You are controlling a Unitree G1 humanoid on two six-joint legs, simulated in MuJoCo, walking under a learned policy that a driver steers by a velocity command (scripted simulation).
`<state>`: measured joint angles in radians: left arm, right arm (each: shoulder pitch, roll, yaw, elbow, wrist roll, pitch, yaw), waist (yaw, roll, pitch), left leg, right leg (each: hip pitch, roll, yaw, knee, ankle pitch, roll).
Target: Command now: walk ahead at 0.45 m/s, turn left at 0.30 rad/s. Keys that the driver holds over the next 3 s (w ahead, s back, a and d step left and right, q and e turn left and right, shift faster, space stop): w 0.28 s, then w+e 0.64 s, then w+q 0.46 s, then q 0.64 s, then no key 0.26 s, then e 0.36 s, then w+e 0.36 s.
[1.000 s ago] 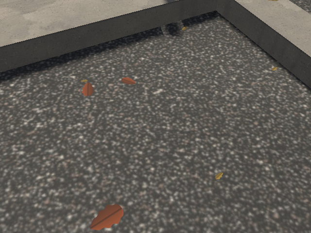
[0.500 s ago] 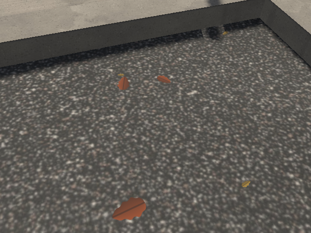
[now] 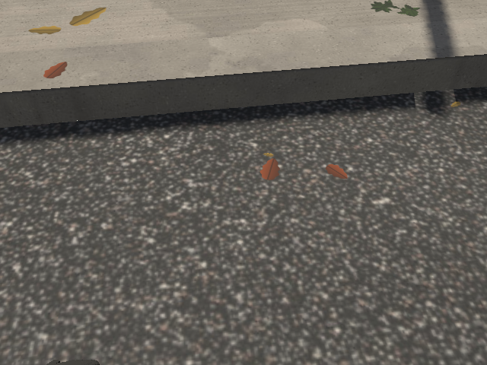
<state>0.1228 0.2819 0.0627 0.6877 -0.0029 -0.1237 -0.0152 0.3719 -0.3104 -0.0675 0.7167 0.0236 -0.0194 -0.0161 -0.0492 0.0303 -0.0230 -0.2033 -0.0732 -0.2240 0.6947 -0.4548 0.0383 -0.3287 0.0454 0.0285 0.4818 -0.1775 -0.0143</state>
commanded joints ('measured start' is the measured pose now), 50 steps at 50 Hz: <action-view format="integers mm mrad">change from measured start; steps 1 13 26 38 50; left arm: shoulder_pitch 233 252 229 9 318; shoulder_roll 181 160 144 43 228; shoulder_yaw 56 23 8 -11 58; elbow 15 81 53 -34 -68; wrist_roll -5 -17 -39 -18 -13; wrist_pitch -4 26 44 79 81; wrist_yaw -8 14 25 -16 -8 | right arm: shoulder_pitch -37 -351 -91 -135 -5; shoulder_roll -122 2 -80 -121 -100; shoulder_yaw -16 29 -13 -38 3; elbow -103 -165 -81 20 36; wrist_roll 21 -12 -25 -28 2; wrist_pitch -38 -70 -66 -96 -84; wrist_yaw -4 44 35 17 29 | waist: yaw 107 136 -17 5 179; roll -194 -123 60 -6 -153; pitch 33 90 -64 114 -381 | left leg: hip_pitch -626 -418 278 107 -493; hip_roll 47 126 387 312 76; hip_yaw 19 220 -150 329 155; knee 456 -48 -423 -592 695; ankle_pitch -59 444 201 531 -151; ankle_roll -1 -59 155 141 -30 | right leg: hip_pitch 458 243 -377 -318 738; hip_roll -416 -222 -135 -165 -444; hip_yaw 678 109 80 13 772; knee -277 -338 745 283 -152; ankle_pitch -527 203 -204 241 -164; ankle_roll -234 -176 0 15 -390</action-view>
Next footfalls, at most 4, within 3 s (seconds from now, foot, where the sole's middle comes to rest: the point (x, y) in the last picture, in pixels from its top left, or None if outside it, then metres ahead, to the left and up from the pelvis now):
0.42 left None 0.38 0.15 -0.77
0.96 right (294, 321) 0.63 -0.14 -0.77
1.50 left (241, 225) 0.98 0.00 -0.77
1.96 right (301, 205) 1.06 -0.21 -0.77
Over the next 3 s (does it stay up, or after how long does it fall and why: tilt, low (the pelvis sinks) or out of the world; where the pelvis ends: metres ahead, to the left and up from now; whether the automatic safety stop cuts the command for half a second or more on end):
stays up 1.05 -0.15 0.02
